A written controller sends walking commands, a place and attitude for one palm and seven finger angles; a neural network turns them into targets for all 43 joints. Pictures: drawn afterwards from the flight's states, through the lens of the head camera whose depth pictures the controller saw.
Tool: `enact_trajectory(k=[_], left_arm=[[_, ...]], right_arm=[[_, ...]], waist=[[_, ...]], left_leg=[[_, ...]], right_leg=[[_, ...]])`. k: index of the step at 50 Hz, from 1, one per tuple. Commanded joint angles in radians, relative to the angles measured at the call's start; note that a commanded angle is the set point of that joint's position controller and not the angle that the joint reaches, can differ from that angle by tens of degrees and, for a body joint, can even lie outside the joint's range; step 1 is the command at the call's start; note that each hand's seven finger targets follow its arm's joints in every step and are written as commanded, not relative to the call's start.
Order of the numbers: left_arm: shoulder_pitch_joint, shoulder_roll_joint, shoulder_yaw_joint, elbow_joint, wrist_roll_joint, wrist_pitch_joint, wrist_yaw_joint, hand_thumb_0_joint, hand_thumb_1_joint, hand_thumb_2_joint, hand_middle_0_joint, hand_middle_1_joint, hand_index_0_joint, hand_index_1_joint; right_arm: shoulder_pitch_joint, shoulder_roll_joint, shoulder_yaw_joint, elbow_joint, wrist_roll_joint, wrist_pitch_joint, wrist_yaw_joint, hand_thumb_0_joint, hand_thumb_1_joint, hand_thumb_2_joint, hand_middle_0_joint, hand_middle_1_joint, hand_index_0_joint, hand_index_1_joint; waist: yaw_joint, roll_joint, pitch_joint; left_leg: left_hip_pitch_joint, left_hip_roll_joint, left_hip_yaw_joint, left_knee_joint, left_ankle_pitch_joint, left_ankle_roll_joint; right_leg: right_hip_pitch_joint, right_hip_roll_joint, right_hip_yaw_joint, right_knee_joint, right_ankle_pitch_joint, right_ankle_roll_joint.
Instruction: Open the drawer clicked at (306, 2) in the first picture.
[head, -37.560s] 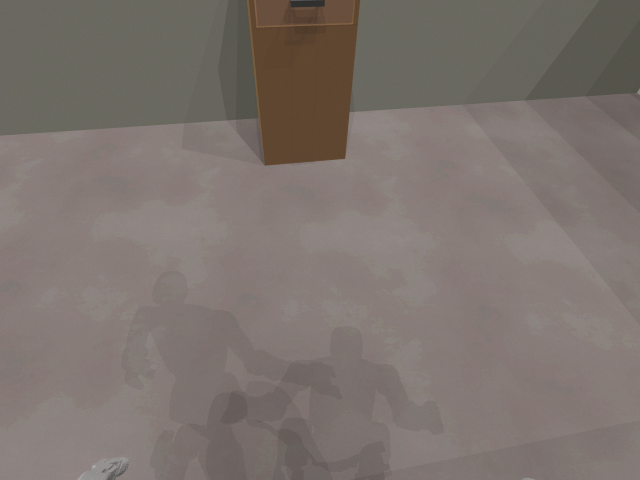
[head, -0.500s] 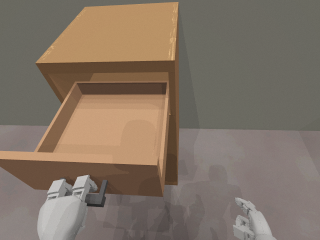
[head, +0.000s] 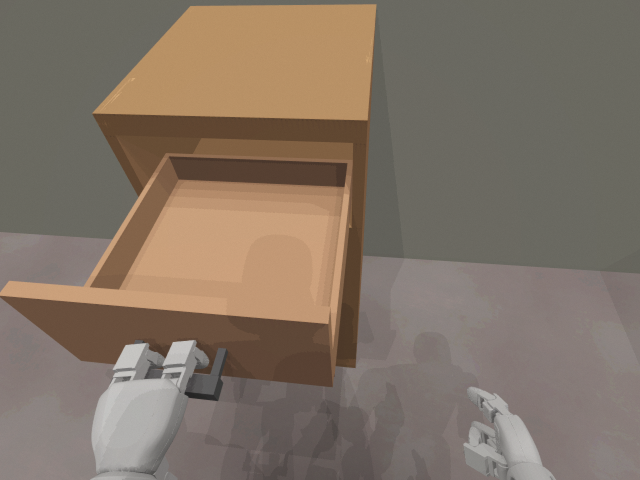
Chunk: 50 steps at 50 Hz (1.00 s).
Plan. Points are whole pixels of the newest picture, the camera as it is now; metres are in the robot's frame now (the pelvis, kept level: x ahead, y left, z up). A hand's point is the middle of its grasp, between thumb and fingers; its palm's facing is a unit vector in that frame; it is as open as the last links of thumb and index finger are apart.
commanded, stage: lift the hand off the handle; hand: left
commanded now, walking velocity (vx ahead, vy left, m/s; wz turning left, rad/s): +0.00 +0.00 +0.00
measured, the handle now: (173, 367) +0.23 +0.21 +0.03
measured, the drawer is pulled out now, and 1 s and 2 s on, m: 0.30 0.30 0.30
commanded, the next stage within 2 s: draw the hand back to the body in 1.46 s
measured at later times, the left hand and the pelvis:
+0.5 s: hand (141, 404) +0.18 +0.22 +0.05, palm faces +0.09 -0.10 -0.99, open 13.7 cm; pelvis -0.01 +0.00 +0.02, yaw +0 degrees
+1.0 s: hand (122, 379) +0.19 +0.22 +0.11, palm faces +0.06 -0.14 -0.99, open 13.2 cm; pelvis +0.00 +0.02 +0.04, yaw +0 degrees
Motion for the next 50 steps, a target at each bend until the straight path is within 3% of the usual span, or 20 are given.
enact_trajectory(k=[1,4,6,9,13,18,19,22,26,29,33,34,37,39,42,45,47,49,50], left_arm=[[-0.067,0.101,0.056,-0.156,0.002,0.000,0.043,0.000,-0.500,0.300,-0.300,-1.200,-0.300,-1.200],[-0.087,0.120,0.078,-0.137,-0.008,0.017,0.044,0.000,-0.500,0.300,-0.300,-1.200,-0.300,-1.200],[-0.099,0.101,0.053,-0.134,-0.011,0.028,0.040,0.000,-0.500,0.300,-0.300,-1.200,-0.300,-1.200],[-0.154,0.138,0.084,-0.145,-0.017,0.039,0.036,0.000,-0.500,0.300,-0.300,-1.200,-0.300,-1.200],[-0.134,0.172,0.110,-0.223,-0.041,0.046,0.017,0.000,-0.500,0.300,-0.300,-1.200,-0.300,-1.200],[-0.111,0.187,0.123,-0.232,-0.069,0.050,-0.027,0.000,-0.500,0.300,-0.300,-1.200,-0.300,-1.200],[-0.155,0.187,0.119,-0.247,-0.070,0.050,-0.036,0.000,-0.500,0.300,-0.300,-1.200,-0.300,-1.200],[-0.116,0.220,0.160,-0.241,-0.080,0.050,-0.059,0.000,-0.500,0.300,-0.300,-1.200,-0.300,-1.200],[-0.190,0.176,0.094,-0.281,-0.090,0.056,-0.106,0.000,-0.500,0.300,-0.300,-1.200,-0.300,-1.200],[-0.217,0.191,0.098,-0.293,-0.103,0.054,-0.140,0.000,-0.500,0.300,-0.300,-1.200,-0.300,-1.200],[-0.218,0.189,0.080,-0.370,-0.098,0.031,-0.172,0.000,-0.500,0.300,-0.300,-1.200,-0.300,-1.200],[-0.248,0.177,0.063,-0.384,-0.100,0.028,-0.179,0.000,-0.500,0.300,-0.300,-1.200,-0.300,-1.200],[-0.243,0.208,0.100,-0.402,-0.100,0.023,-0.185,0.000,-0.500,0.300,-0.300,-1.200,-0.300,-1.200],[-0.293,0.201,0.092,-0.406,-0.094,0.026,-0.190,0.000,-0.500,0.300,-0.300,-1.200,-0.300,-1.200],[-0.243,0.241,0.145,-0.425,-0.111,0.033,-0.199,0.000,-0.500,0.300,-0.300,-1.200,-0.300,-1.200],[-0.270,0.206,0.096,-0.491,-0.122,0.037,-0.216,0.000,-0.500,0.300,-0.300,-1.200,-0.300,-1.200],[-0.280,0.233,0.123,-0.521,-0.136,0.047,-0.225,0.000,-0.500,0.300,-0.300,-1.200,-0.300,-1.200],[-0.294,0.224,0.105,-0.536,-0.135,0.052,-0.234,0.000,-0.500,0.300,-0.300,-1.200,-0.300,-1.200],[-0.287,0.226,0.108,-0.526,-0.128,0.053,-0.237,0.000,-0.500,0.300,-0.300,-1.200,-0.300,-1.200]], right_arm=[[-0.129,-0.086,-0.031,-0.147,0.004,-0.054,-0.012,0.000,-0.900,-0.900,0.200,0.300,0.200,0.300],[-0.137,-0.087,-0.030,-0.138,0.010,-0.051,-0.024,0.000,-0.900,-0.900,0.200,0.300,0.200,0.300],[-0.147,-0.086,-0.027,-0.139,0.011,-0.050,-0.028,0.000,-0.900,-0.900,0.200,0.300,0.200,0.300],[-0.157,-0.087,-0.025,-0.130,0.014,-0.047,-0.040,0.000,-0.900,-0.900,0.200,0.300,0.200,0.300],[-0.171,-0.080,-0.019,-0.138,0.019,-0.045,-0.049,0.000,-0.900,-0.900,0.200,0.300,0.200,0.300],[-0.194,-0.077,-0.008,-0.135,0.025,-0.041,-0.054,0.000,-0.900,-0.900,0.200,0.300,0.200,0.300],[-0.194,-0.079,-0.010,-0.131,0.026,-0.037,-0.054,0.000,-0.900,-0.900,0.200,0.300,0.200,0.300],[-0.204,-0.078,-0.007,-0.134,0.028,-0.037,-0.057,0.000,-0.900,-0.900,0.200,0.300,0.200,0.300],[-0.214,-0.082,-0.004,-0.134,0.032,-0.032,-0.053,0.000,-0.900,-0.900,0.200,0.300,0.200,0.300],[-0.218,-0.082,-0.003,-0.127,0.033,-0.034,-0.057,0.000,-0.900,-0.900,0.200,0.300,0.200,0.300],[-0.210,-0.080,0.001,-0.137,0.027,-0.039,-0.047,0.000,-0.900,-0.900,0.200,0.300,0.200,0.300],[-0.214,-0.080,-0.001,-0.133,0.028,-0.036,-0.046,0.000,-0.900,-0.900,0.200,0.300,0.200,0.300],[-0.215,-0.082,0.002,-0.135,0.026,-0.036,-0.043,0.000,-0.900,-0.900,0.200,0.300,0.200,0.300],[-0.216,-0.076,0.003,-0.123,0.025,-0.033,-0.039,0.000,-0.900,-0.900,0.200,0.300,0.200,0.300],[-0.225,-0.082,0.004,-0.131,0.032,-0.033,-0.039,0.000,-0.900,-0.900,0.200,0.300,0.200,0.300],[-0.217,-0.077,0.005,-0.131,0.032,-0.030,-0.031,0.000,-0.900,-0.900,0.200,0.300,0.200,0.300],[-0.240,-0.084,0.007,-0.137,0.037,-0.028,-0.032,0.000,-0.900,-0.900,0.200,0.300,0.200,0.300],[-0.235,-0.079,0.009,-0.130,0.038,-0.024,-0.028,0.000,-0.900,-0.900,0.200,0.300,0.200,0.300],[-0.219,-0.079,0.012,-0.129,0.033,-0.024,-0.026,0.000,-0.900,-0.900,0.200,0.300,0.200,0.300]], waist=[[-0.015,-0.050,-0.164],[-0.012,-0.071,-0.168],[-0.014,-0.074,-0.152],[-0.011,-0.086,-0.156],[0.008,-0.038,-0.170],[0.006,-0.038,-0.090],[-0.001,-0.041,-0.081],[0.016,-0.040,-0.061],[0.003,-0.015,-0.036],[0.001,-0.015,-0.031],[0.017,0.014,-0.055],[0.010,0.023,-0.048],[0.022,0.018,-0.042],[0.014,-0.010,-0.029],[0.036,0.002,-0.060],[0.028,0.014,-0.080],[0.030,0.032,-0.064],[0.030,0.037,-0.061],[0.030,0.010,-0.060]], left_leg=[[0.134,-0.040,-0.034,-0.095,0.234,0.009],[0.124,-0.041,-0.029,-0.101,0.227,0.012],[0.117,-0.042,-0.029,-0.109,0.208,0.014],[0.127,-0.043,-0.028,-0.122,0.196,0.017],[0.171,-0.047,-0.021,-0.149,0.207,0.018],[0.187,-0.046,-0.024,-0.188,0.191,0.019],[0.193,-0.043,-0.026,-0.199,0.183,0.020],[0.218,-0.040,-0.023,-0.226,0.188,0.019],[0.255,-0.036,-0.026,-0.265,0.172,0.020],[0.287,-0.036,-0.027,-0.286,0.181,0.023],[0.335,-0.027,-0.032,-0.314,0.234,0.022],[0.343,-0.026,-0.035,-0.323,0.238,0.021],[0.361,-0.020,-0.038,-0.343,0.263,0.015],[0.366,-0.018,-0.041,-0.354,0.265,0.015],[0.390,-0.013,-0.041,-0.374,0.317,0.009],[0.416,-0.008,-0.040,-0.384,0.369,0.010],[0.427,-0.003,-0.046,-0.398,0.382,0.007],[0.438,0.000,-0.042,-0.409,0.384,0.007],[0.436,-0.001,-0.042,-0.408,0.401,0.010]], right_leg=[[0.051,0.005,0.058,-0.158,0.263,-0.015],[0.085,0.000,0.060,-0.169,0.289,-0.010],[0.084,-0.003,0.052,-0.177,0.263,-0.007],[0.105,-0.006,0.066,-0.199,0.257,-0.005],[0.153,-0.010,0.077,-0.231,0.249,-0.008],[0.170,-0.011,0.088,-0.287,0.207,-0.004],[0.167,-0.013,0.080,-0.295,0.187,-0.003],[0.197,-0.013,0.085,-0.333,0.170,-0.003],[0.197,-0.015,0.065,-0.361,0.119,0.002],[0.221,-0.017,0.071,-0.391,0.116,0.003],[0.253,-0.016,0.049,-0.391,0.148,-0.002],[0.254,-0.013,0.044,-0.396,0.153,-0.003],[0.277,-0.009,0.045,-0.413,0.170,-0.006],[0.279,-0.011,0.041,-0.419,0.175,-0.004],[0.339,-0.008,0.051,-0.429,0.235,-0.006],[0.351,-0.014,0.024,-0.424,0.267,0.001],[0.367,-0.009,0.038,-0.442,0.284,-0.003],[0.368,-0.011,0.028,-0.448,0.275,-0.001],[0.374,-0.012,0.018,-0.447,0.285,0.002]])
